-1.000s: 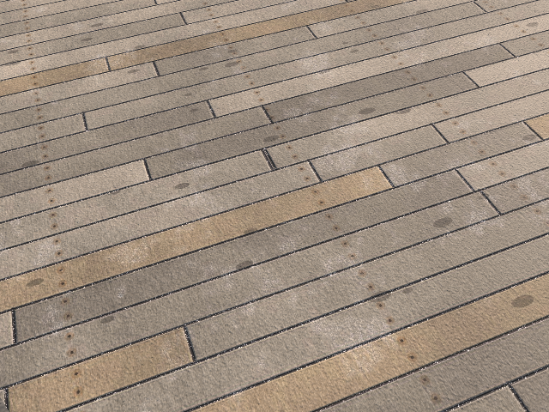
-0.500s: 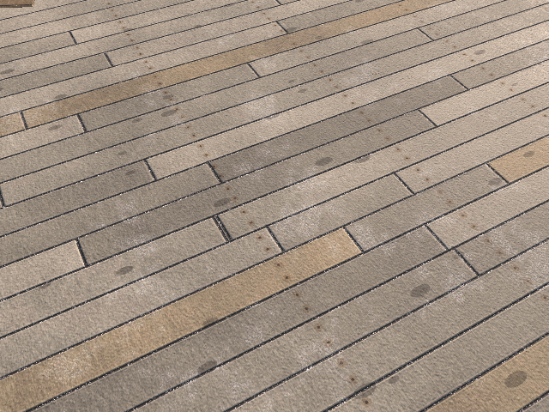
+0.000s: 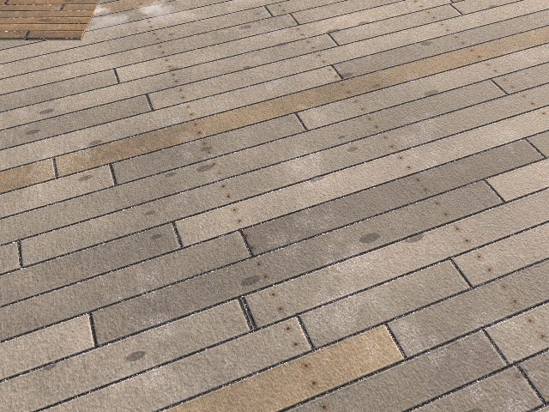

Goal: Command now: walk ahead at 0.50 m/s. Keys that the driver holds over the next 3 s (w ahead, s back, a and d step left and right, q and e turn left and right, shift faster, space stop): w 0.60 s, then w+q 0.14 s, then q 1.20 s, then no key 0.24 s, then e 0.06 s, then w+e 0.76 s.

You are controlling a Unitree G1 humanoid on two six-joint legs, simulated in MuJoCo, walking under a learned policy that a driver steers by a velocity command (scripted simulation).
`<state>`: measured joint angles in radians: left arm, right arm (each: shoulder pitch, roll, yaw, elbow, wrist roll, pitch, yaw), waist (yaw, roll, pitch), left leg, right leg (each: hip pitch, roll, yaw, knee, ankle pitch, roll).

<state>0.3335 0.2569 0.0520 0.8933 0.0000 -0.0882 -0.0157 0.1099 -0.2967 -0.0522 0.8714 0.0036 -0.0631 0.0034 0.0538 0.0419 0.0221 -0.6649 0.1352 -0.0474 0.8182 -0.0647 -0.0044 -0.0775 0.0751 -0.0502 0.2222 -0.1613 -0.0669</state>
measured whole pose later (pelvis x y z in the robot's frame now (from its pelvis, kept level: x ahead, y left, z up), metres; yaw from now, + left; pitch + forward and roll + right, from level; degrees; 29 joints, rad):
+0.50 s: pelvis +0.28 +0.07 +0.00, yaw +0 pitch +1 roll +1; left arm 0.16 0.29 0.06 0.87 -0.01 -0.07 0.01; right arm 0.30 -0.25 -0.05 0.95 0.00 -0.09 0.02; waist -0.05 -0.04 0.02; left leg -0.13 -0.07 0.06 0.26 -0.15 0.07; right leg -0.64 -0.13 0.04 0.94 -0.17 0.00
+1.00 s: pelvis +0.53 +0.01 -0.01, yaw +10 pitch +1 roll -1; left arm 0.13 0.25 0.06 0.88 0.02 -0.08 0.00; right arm 0.20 -0.30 -0.09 0.86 0.02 0.01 -0.03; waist 0.00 0.04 0.07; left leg -0.57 0.07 -0.01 1.05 -0.39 -0.04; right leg -0.26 -0.02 -0.15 0.39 -0.15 -0.03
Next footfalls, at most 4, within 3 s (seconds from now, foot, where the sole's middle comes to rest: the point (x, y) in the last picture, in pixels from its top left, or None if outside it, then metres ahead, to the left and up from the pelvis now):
0.22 left None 0.31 0.15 -0.79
0.76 right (341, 360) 0.63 -0.08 -0.79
1.24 left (240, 347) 0.65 0.17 -0.79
1.70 right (322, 320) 0.74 -0.04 -0.79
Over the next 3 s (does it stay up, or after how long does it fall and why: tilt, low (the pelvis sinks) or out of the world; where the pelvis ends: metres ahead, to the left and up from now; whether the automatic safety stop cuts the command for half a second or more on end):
stays up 0.83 0.14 0.00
